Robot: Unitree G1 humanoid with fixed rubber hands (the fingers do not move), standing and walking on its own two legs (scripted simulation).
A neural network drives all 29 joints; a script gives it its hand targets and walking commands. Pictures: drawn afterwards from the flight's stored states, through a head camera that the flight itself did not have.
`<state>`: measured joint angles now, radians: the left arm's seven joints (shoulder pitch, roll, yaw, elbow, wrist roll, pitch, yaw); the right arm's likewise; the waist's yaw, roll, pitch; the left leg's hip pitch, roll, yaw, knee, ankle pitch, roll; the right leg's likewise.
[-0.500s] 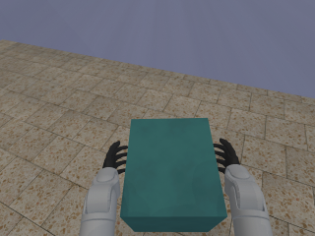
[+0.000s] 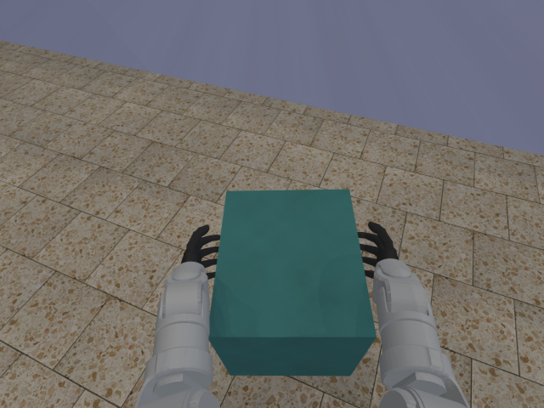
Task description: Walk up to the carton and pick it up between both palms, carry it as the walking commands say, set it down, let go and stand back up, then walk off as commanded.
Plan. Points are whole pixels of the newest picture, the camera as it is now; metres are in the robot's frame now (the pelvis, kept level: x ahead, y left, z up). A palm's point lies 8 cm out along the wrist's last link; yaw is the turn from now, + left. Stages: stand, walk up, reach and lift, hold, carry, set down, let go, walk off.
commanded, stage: set down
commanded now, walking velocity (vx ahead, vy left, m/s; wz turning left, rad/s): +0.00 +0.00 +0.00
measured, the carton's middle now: (288, 284) +0.33 +0.02 -0.07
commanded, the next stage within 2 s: none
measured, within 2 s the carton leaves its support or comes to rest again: neither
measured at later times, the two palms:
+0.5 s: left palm (210, 280) +0.34 +0.16 -0.08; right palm (374, 284) +0.34 -0.14 -0.08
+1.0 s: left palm (219, 284) +0.37 +0.16 -0.17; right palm (363, 287) +0.38 -0.14 -0.17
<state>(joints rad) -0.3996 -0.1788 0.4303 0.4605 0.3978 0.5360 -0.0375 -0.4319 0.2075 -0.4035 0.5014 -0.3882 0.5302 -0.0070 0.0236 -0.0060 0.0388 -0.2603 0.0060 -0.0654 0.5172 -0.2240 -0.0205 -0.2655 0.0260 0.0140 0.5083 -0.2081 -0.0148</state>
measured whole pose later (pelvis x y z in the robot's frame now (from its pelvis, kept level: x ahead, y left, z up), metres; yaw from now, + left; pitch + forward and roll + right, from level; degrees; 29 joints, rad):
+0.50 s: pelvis -0.01 +0.02 -0.03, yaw -1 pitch +20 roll +0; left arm -0.46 -0.21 0.43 0.45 0.33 0.29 0.02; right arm -0.50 0.16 -0.44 0.50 -0.33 0.28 0.03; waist 0.00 0.00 -0.04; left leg -0.84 -0.03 -0.05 0.75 -0.26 -0.01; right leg -0.84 0.02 0.07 0.74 -0.24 0.02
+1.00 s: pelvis -0.02 +0.01 -0.11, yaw +0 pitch +35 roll +1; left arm -0.64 -0.16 0.50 0.49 0.30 0.31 0.01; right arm -0.67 0.14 -0.47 0.53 -0.31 0.31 -0.01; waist 0.01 0.00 -0.19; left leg -1.36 -0.05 -0.08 1.12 -0.38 -0.03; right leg -1.37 0.05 0.07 1.12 -0.36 0.02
